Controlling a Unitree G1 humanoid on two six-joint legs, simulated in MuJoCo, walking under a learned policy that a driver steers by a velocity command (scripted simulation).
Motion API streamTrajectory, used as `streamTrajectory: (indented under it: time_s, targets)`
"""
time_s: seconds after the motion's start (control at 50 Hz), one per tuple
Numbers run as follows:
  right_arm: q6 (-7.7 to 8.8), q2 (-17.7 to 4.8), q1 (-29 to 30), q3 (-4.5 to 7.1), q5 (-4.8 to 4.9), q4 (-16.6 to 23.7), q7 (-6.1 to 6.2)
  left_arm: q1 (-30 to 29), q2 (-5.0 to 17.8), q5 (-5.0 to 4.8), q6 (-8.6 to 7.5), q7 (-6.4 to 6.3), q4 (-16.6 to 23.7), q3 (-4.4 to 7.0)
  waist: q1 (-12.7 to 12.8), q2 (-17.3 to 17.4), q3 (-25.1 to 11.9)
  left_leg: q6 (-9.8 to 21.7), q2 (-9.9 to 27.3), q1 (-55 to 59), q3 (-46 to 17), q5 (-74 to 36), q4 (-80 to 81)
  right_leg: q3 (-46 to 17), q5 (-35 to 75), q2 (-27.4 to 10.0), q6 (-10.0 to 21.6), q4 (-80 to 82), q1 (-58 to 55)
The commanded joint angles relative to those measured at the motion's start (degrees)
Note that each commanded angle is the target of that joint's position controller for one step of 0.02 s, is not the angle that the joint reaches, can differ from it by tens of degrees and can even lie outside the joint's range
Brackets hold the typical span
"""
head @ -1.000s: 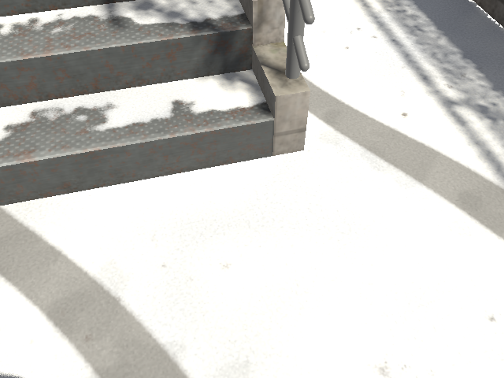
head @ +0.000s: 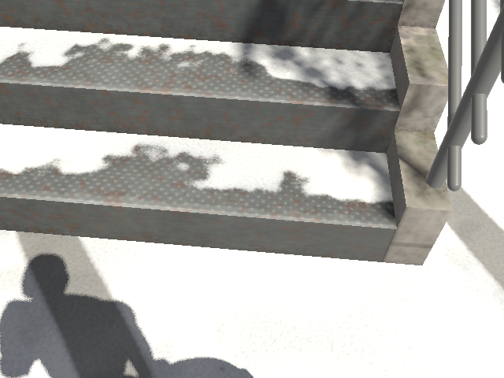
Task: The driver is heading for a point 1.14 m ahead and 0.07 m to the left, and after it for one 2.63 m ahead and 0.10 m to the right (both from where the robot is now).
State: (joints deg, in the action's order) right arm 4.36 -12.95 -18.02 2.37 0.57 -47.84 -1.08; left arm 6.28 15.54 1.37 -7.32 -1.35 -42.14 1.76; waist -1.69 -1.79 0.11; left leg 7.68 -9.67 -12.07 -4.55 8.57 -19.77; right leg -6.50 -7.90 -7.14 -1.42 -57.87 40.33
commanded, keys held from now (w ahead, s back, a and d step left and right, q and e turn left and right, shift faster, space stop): w+q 0.46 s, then w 0.36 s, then w+e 0.18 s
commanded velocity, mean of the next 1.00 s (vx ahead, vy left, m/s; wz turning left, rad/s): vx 0.50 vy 0.00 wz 0.36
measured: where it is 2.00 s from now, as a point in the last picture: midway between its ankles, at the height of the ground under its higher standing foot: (193, 199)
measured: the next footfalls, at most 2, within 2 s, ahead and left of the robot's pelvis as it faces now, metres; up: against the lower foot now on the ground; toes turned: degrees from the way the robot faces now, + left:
right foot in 0.22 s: +0.31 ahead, -0.14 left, +0.00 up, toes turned +13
left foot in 0.72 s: +0.45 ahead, +0.16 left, +0.00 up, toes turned +24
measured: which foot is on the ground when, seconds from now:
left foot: down 0.00-0.24, up 0.26-0.70, down 0.72-1.00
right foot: up 0.00-0.20, down 0.22-0.74, up 0.76-1.00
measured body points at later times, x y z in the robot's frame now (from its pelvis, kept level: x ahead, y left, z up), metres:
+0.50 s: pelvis +0.26 -0.04 +0.00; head +0.29 -0.05 +0.45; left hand +0.21 +0.24 -0.11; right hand +0.49 -0.25 -0.11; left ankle +0.28 +0.11 -0.66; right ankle +0.27 -0.15 -0.74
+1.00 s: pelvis +0.47 +0.09 +0.01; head +0.48 +0.11 +0.46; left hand +0.47 +0.36 -0.13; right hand +0.60 -0.14 -0.11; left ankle +0.41 +0.14 -0.74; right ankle +0.59 -0.02 -0.67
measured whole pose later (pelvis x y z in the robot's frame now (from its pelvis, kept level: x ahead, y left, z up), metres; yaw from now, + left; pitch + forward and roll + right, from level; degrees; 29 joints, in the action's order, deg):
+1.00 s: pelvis +0.47 +0.09 +0.01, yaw +20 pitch +1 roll +0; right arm 5.2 -13.3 -21.0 1.9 -1.2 -47.6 -0.6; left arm 14.2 14.5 1.7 -1.8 2.4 -48.3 2.7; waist -0.5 -2.7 1.0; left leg 4.7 -3.6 -4.0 5.3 11.1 -14.0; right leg -0.4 -9.4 -4.0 1.4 -57.3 36.3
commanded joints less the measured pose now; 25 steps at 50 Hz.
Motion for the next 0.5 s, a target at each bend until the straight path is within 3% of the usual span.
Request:
streamTrajectory:
  time_s: [0.02,0.06,0.12,0.18,0.2,0.22,0.24,0.26,0.28,0.3,0.32,0.34,0.36,0.38,0.42,0.46,0.5]
  targets:
    - [0.55,-9.2,0.06,2.32,0.67,4.51,1.38,-2.1,2.07,0.0,0.38,-0.64,4.09,0.43,0.02,4.35,0.44,7.19,11.69,-8.05,-10.95,-8.19,6.81,3.78,10.07,3.62,-1.44,13.72,-6.92]
    - [0.28,-9.98,-1.98,2.53,0.92,4.44,1.56,-5.95,2.79,-1.19,0.11,-0.67,5.37,0.5,-1.79,6.06,0.31,5.7,12.22,-4.49,-13.4,-3.54,6.16,3.28,10.72,5.38,-1.71,22.12,-7.66]
    - [-0.27,-9.85,-2.88,2.63,0.89,4.85,1.69,-9.54,4.01,-1.46,-0.61,0.52,7.65,0.59,-3.31,6.64,-0.73,5.59,14.06,0.56,-17.47,-1.54,2.16,2.11,10.57,6.48,-1.42,27.25,-9.08]
    - [-1.01,-10.15,-2.78,2.76,1.06,5.42,2.09,-7.81,6.72,-2.05,-1.68,1.35,8.02,1.74,-1.49,8.58,-1.36,4.45,16.24,5.41,-23.01,-3.83,-2.79,1.4,3.21,7.45,0.84,31.51,-13.16]
    - [-1.02,-9.74,-2.01,2.61,0.8,5.62,1.97,-3.95,6.92,-1.5,-1.73,1.27,7.01,1.98,0.66,8.78,-2.48,3.35,15.07,5.19,-22.58,-6.21,-6.21,2.26,3.28,7.65,2.38,34.17,-18.81]
    - [-0.97,-7.89,-0.44,1.96,0.55,6.67,1.81,2.59,8.7,-1.02,-2.04,0.98,5.88,2.95,3.97,8.59,-7.17,1.79,12.41,2.33,-20.6,-10.43,-13.07,1.36,3.91,5.39,4.87,34.44,-30.0]
    - [-0.61,-4.61,0.79,0.71,-0.41,8.17,1.46,12.82,12.31,-0.37,-1.97,0.38,4.95,3.89,8.5,3.01,-15.03,-0.77,8.56,-6.08,-14.6,-3.65,-29.76,-7.7,3.01,-4.86,9.29,33.49,-46.03]
    - [0.08,-2.59,-6.98,-0.05,1.23,9.73,1.27,17.32,15.46,0.25,-1.03,0.64,3.08,4.9,4.64,-17.49,-20.58,-4.14,1.2,-26.85,-7.26,24.02,-45.23,-33.56,-7.28,-16.89,18.39,37.72,-62.81]
    - [0.09,-8.55,-7.73,0.87,2.0,8.3,1.39,15.89,10.72,-1.03,-0.69,0.59,3.9,4.22,5.01,-12.86,-16.16,-4.95,7.08,-34.27,-7.99,23.68,-53.31,-38.16,-19.03,-18.57,17.5,39.72,-60.22]
    - [-0.44,-11.61,-2.31,1.67,1.45,8.5,1.36,13.96,7.26,-0.87,-0.14,0.34,4.69,3.38,6.68,-5.54,-8.83,-5.84,8.93,-35.63,-6.86,18.2,-55.96,-28.54,-16.69,-15.86,14.53,40.41,-53.33]
    - [-0.81,-10.66,0.78,1.66,0.77,9.42,1.44,11.13,6.33,-1.18,0.13,0.35,4.95,2.93,5.54,-0.76,-4.48,-6.22,10.9,-33.95,-5.01,13.45,-54.85,-20.83,-9.95,-13.0,12.68,41.59,-46.26]
    - [-0.84,-10.19,2.77,1.91,0.04,10.17,1.32,9.7,6.1,-0.57,0.4,0.6,4.52,2.68,4.64,0.33,-1.48,-6.54,12.29,-32.47,-4.57,10.84,-52.57,-15.75,-3.72,-10.29,11.86,43.4,-40.95]
    - [-2.05,-8.91,3.13,1.74,-5.8,9.3,-0.58,11.88,3.88,2.26,1.19,1.23,2.26,1.77,3.24,5.94,-0.35,-5.93,11.6,-27.63,-0.99,10.98,-49.73,-10.08,2.85,-8.84,10.18,44.53,-33.49]
    - [-2.77,-6.46,1.66,1.49,-5.51,9.51,-1.54,12.52,5.28,1.92,1.12,1.76,1.74,2.21,2.55,1.23,-0.34,-5.98,11.1,-26.21,0.44,10.17,-50.05,-6.0,8.13,-7.28,10.05,44.92,-32.1]
    - [-3.75,-5.42,1.81,1.22,-4.0,10.49,-2.53,12.71,5.15,-0.14,0.14,2.52,0.86,2.41,1.33,-5.02,-0.78,-5.77,11.65,-27.69,0.62,7.15,-48.87,-1.44,13.42,-6.8,10.42,45.76,-31.98]
    - [-3.91,-5.84,4.89,1.24,-3.55,11.69,-2.81,13.12,5.22,-0.39,-0.25,2.69,-0.07,2.57,1.56,-5.83,-0.4,-5.96,12.21,-29.39,0.66,3.13,-45.16,1.62,14.34,-7.0,10.59,46.99,-32.47]
    - [-3.34,-4.94,8.58,0.75,-3.37,12.69,-2.77,14.26,5.52,0.21,-0.15,2.52,-1.42,2.66,2.56,-5.12,0.59,-5.81,11.87,-28.55,0.61,-1.45,-37.93,4.18,12.24,-5.9,10.46,48.88,-32.13]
